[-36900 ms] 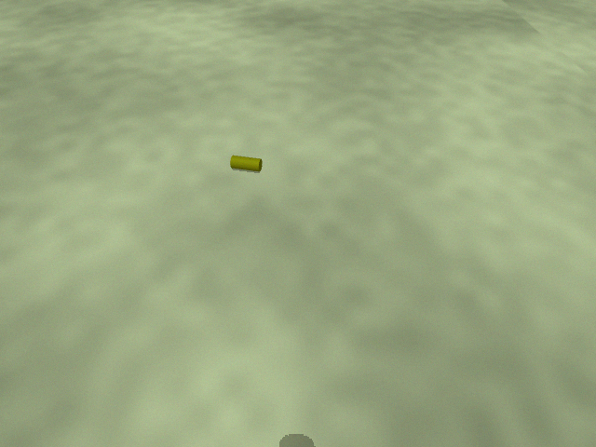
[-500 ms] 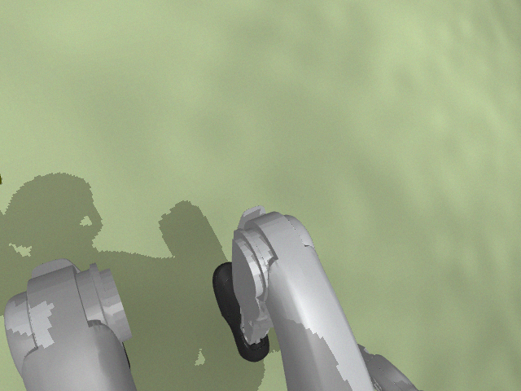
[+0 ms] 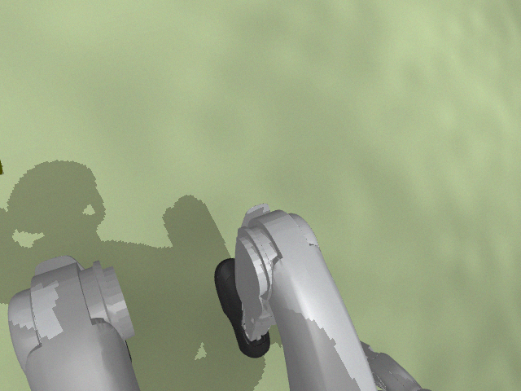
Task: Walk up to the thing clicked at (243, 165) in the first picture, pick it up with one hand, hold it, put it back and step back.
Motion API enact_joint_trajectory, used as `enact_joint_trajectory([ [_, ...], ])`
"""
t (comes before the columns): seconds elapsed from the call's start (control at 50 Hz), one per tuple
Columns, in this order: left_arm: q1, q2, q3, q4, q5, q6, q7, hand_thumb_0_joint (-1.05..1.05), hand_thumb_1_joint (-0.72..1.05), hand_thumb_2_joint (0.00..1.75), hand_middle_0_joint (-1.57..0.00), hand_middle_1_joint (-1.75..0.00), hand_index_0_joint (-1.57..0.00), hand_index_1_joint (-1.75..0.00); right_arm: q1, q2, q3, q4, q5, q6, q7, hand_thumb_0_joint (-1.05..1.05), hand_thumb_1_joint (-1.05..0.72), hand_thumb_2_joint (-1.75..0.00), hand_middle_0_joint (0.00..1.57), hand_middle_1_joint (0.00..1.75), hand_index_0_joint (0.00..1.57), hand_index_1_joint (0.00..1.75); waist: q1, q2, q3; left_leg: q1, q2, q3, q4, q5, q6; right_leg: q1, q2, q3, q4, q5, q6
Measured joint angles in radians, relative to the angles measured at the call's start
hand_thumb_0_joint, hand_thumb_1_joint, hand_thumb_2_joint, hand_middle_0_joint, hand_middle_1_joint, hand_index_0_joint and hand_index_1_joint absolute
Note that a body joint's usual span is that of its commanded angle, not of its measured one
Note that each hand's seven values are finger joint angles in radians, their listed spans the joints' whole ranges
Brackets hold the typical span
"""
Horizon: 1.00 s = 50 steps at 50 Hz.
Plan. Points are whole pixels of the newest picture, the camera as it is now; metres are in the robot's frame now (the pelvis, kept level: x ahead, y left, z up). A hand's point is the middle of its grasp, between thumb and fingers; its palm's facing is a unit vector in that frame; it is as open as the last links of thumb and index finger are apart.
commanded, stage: open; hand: left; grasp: from above
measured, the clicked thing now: out of the picture +0.45 +0.35 -0.27
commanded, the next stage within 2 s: withdraw in 0.12 s
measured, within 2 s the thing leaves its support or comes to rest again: neither
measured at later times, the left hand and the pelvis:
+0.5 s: hand out of the picture +0.47 +0.35 -0.19, palm faces -0.28 -0.10 -0.95, open 13.9 cm; pelvis +0.00 +0.00 +0.00, yaw +0 degrees
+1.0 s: hand out of the picture +0.40 +0.35 -0.09, palm faces -0.51 -0.14 -0.85, open 13.9 cm; pelvis -0.01 -0.01 +0.05, yaw +7 degrees
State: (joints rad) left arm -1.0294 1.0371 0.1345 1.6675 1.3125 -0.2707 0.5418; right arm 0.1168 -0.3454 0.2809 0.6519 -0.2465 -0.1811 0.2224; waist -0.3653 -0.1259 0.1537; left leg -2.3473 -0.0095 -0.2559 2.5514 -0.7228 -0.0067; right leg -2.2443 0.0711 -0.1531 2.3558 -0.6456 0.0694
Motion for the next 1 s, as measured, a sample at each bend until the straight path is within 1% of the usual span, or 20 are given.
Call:
enact_joint_trajectory([
  [0.12, 0.000, 0.001, -0.003, 0.000, 0.021, -0.021, 0.013, 0.00, -0.40, 0.93, -0.19, -0.90, -0.19, -0.91, -0.004, 0.003, 0.002, 0.000, -0.003, 0.007, -0.003, 0.00, -0.89, -0.90, 0.20, 0.31, 0.20, 0.30, 0.001, -0.004, -0.005, 0.002, -0.001, -0.002, 0.000, 0.002, -0.001, 0.003, 0.000, -0.002, -0.001, 0.002, -0.002],
  [0.2, -0.005, 0.003, -0.007, 0.008, 0.033, -0.019, 0.024, 0.00, -0.42, 0.96, -0.16, -0.93, -0.16, -0.95, -0.005, 0.004, 0.001, -0.002, -0.003, 0.004, -0.001, 0.00, -0.89, -0.90, 0.20, 0.31, 0.20, 0.30, -0.003, -0.005, -0.006, 0.001, 0.001, 0.000, 0.002, 0.003, 0.002, 0.002, 0.001, 0.000, 0.000, 0.004, 0.001],
  [0.26, -0.008, 0.000, -0.011, 0.014, 0.032, -0.011, 0.036, 0.00, -0.44, 0.98, -0.14, -0.96, -0.14, -0.97, -0.003, 0.006, 0.000, 0.000, -0.004, 0.000, -0.001, 0.00, -0.89, -0.90, 0.20, 0.31, 0.20, 0.30, -0.003, -0.005, -0.010, 0.000, 0.003, 0.001, 0.002, 0.004, 0.003, 0.000, 0.003, 0.000, 0.000, 0.007, 0.001],
  [0.32, -0.009, -0.007, -0.012, 0.012, 0.030, -0.002, 0.036, 0.00, -0.46, 0.99, -0.12, -0.98, -0.13, -0.99, 0.003, 0.006, -0.003, 0.000, -0.002, -0.005, 0.002, 0.00, -0.89, -0.90, 0.20, 0.30, 0.20, 0.30, -0.004, -0.002, -0.015, -0.003, 0.003, 0.002, 0.002, 0.005, 0.003, -0.004, 0.003, 0.001, 0.001, 0.008, -0.003],
  [0.38, 0.001, -0.023, 0.004, -0.029, 0.032, 0.012, 0.036, 0.00, -0.47, 0.99, -0.11, -0.99, -0.12, -1.00, 0.015, 0.008, -0.014, 0.003, 0.000, -0.011, 0.006, 0.00, -0.90, -0.90, 0.20, 0.30, 0.20, 0.30, 0.002, 0.004, -0.024, -0.005, 0.004, 0.006, -0.001, 0.005, 0.003, -0.007, 0.002, 0.004, 0.000, 0.007, -0.005],
  [0.42, 0.015, -0.044, 0.015, -0.079, 0.021, 0.028, 0.037, 0.00, -0.48, 0.99, -0.11, -1.00, -0.12, -1.00, 0.028, 0.010, -0.026, 0.007, 0.004, -0.012, 0.011, 0.00, -0.90, -0.90, 0.20, 0.30, 0.20, 0.30, 0.010, 0.014, -0.040, -0.007, 0.003, 0.008, -0.005, 0.004, 0.001, -0.011, 0.000, 0.006, -0.001, 0.005, -0.006],
  [0.46, 0.032, -0.075, 0.014, -0.134, 0.003, 0.051, 0.037, 0.00, -0.49, 0.99, -0.11, -1.00, -0.11, -1.00, 0.042, 0.015, -0.043, 0.017, 0.012, -0.011, 0.019, 0.00, -0.90, -0.90, 0.20, 0.30, 0.20, 0.30, 0.022, 0.028, -0.068, -0.010, 0.004, 0.013, -0.013, 0.000, 0.000, -0.017, -0.002, 0.009, -0.005, 0.001, -0.008],
  [0.5, 0.054, -0.113, 0.020, -0.194, -0.017, 0.080, 0.026, 0.00, -0.49, 0.99, -0.10, -1.00, -0.11, -1.00, 0.056, 0.022, -0.066, 0.029, 0.025, -0.003, 0.026, 0.01, -0.90, -0.90, 0.20, 0.30, 0.20, 0.30, 0.036, 0.050, -0.104, -0.014, 0.004, 0.019, -0.025, -0.003, -0.001, -0.022, -0.006, 0.014, -0.010, -0.006, -0.010],
  [0.54, 0.079, -0.150, 0.018, -0.252, -0.041, 0.114, 0.003, 0.00, -0.50, 0.99, -0.10, -1.00, -0.11, -1.00, 0.066, 0.028, -0.091, 0.038, 0.042, 0.012, 0.031, 0.01, -0.90, -0.90, 0.20, 0.30, 0.20, 0.30, 0.051, 0.078, -0.145, -0.015, 0.002, 0.030, -0.041, -0.006, -0.001, -0.024, -0.011, 0.021, -0.019, -0.014, -0.014],
  [0.58, 0.096, -0.184, -0.004, -0.297, -0.066, 0.151, -0.038, 0.00, -0.50, 0.99, -0.10, -1.00, -0.11, -1.00, 0.070, 0.035, -0.117, 0.047, 0.065, 0.032, 0.033, 0.01, -0.90, -0.90, 0.20, 0.30, 0.20, 0.30, 0.070, 0.106, -0.184, -0.009, 0.002, 0.046, -0.064, -0.006, 0.001, -0.021, -0.017, 0.033, -0.031, -0.021, -0.015],
  [0.68, 0.114, -0.241, -0.068, -0.380, -0.144, 0.216, -0.191, 0.00, -0.50, 0.99, -0.10, -0.99, -0.11, -0.99, 0.054, 0.041, -0.173, 0.044, 0.113, 0.090, 0.023, 0.01, -0.90, -0.91, 0.20, 0.30, 0.20, 0.30, 0.122, 0.159, -0.231, 0.047, 0.007, 0.092, -0.145, 0.003, 0.012, 0.024, -0.027, 0.070, -0.083, -0.026, -0.007],
  [0.72, 0.109, -0.258, -0.102, -0.394, -0.177, 0.226, -0.260, 0.00, -0.50, 0.99, -0.10, -0.98, -0.11, -0.99, 0.046, 0.041, -0.188, 0.034, 0.129, 0.110, 0.012, 0.01, -0.91, -0.91, 0.20, 0.30, 0.20, 0.30, 0.140, 0.169, -0.237, 0.077, 0.007, 0.109, -0.182, 0.012, 0.014, 0.049, -0.031, 0.083, -0.109, -0.022, -0.007],
  [0.76, 0.101, -0.270, -0.125, -0.398, -0.204, 0.218, -0.326, 0.00, -0.50, 0.99, -0.11, -0.98, -0.11, -0.99, 0.040, 0.037, -0.194, 0.020, 0.142, 0.128, -0.005, 0.01, -0.91, -0.91, 0.20, 0.30, 0.20, 0.30, 0.153, 0.175, -0.236, 0.104, 0.006, 0.119, -0.216, 0.025, 0.014, 0.072, -0.036, 0.091, -0.134, -0.014, -0.009],
  [0.8, 0.092, -0.275, -0.138, -0.395, -0.217, 0.198, -0.380, 0.00, -0.50, 1.00, -0.11, -0.98, -0.11, -0.99, 0.035, 0.031, -0.195, 0.004, 0.150, 0.141, -0.026, 0.01, -0.91, -0.91, 0.20, 0.30, 0.20, 0.30, 0.160, 0.174, -0.229, 0.124, 0.003, 0.125, -0.245, 0.040, 0.012, 0.091, -0.040, 0.095, -0.156, -0.004, -0.013],
  [0.84, 0.084, -0.273, -0.142, -0.392, -0.216, 0.166, -0.419, 0.00, -0.50, 1.00, -0.11, -0.98, -0.11, -1.00, 0.032, 0.023, -0.193, -0.011, 0.153, 0.151, -0.048, 0.01, -0.91, -0.91, 0.20, 0.30, 0.20, 0.30, 0.162, 0.165, -0.219, 0.137, 0.000, 0.126, -0.264, 0.054, 0.010, 0.102, -0.043, 0.095, -0.170, 0.007, -0.016],
  [0.9, 0.073, -0.259, -0.135, -0.384, -0.202, 0.100, -0.446, 0.00, -0.50, 1.00, -0.11, -0.98, -0.11, -1.00, 0.031, 0.011, -0.188, -0.020, 0.151, 0.161, -0.078, 0.00, -0.91, -0.91, 0.20, 0.30, 0.20, 0.30, 0.159, 0.141, -0.202, 0.140, -0.002, 0.122, -0.272, 0.070, 0.007, 0.104, -0.045, 0.091, -0.176, 0.022, -0.020],
  [0.96, 0.068, -0.236, -0.124, -0.368, -0.167, 0.024, -0.433, 0.00, -0.50, 1.01, -0.11, -0.98, -0.11, -1.00, 0.033, -0.001, -0.180, -0.015, 0.142, 0.168, -0.100, 0.00, -0.91, -0.91, 0.20, 0.30, 0.20, 0.30, 0.152, 0.115, -0.192, 0.123, -0.005, 0.114, -0.257, 0.079, 0.002, 0.089, -0.045, 0.085, -0.163, 0.030, -0.023],
  [1.0, 0.066, -0.223, -0.120, -0.352, -0.131, -0.018, -0.399, 0.00, -0.50, 1.01, -0.11, -0.98, -0.11, -1.00, 0.035, -0.005, -0.175, -0.006, 0.134, 0.173, -0.109, 0.00, -0.91, -0.91, 0.20, 0.30, 0.20, 0.30, 0.147, 0.100, -0.186, 0.106, -0.007, 0.109, -0.238, 0.081, -0.002, 0.074, -0.044, 0.082, -0.147, 0.032, -0.022],
])
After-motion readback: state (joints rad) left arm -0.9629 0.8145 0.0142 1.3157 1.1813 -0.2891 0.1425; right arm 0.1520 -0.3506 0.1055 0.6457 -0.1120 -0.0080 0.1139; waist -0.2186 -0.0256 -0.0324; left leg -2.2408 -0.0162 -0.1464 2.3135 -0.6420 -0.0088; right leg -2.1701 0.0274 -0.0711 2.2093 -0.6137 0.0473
